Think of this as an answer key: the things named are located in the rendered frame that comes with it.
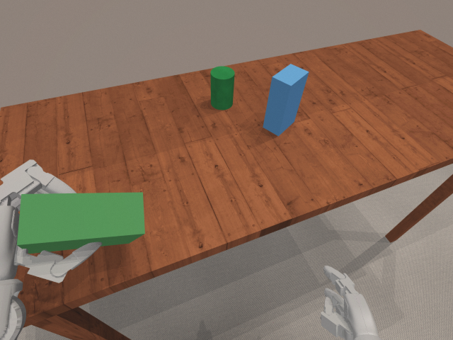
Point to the robot right hand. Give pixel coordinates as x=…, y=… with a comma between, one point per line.
x=353, y=316

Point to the table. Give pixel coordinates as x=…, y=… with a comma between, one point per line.
x=373, y=114

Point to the sponge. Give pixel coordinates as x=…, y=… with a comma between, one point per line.
x=64, y=221

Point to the robot left forearm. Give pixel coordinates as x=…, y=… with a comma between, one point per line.
x=12, y=309

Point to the robot left hand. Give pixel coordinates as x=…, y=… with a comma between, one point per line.
x=29, y=178

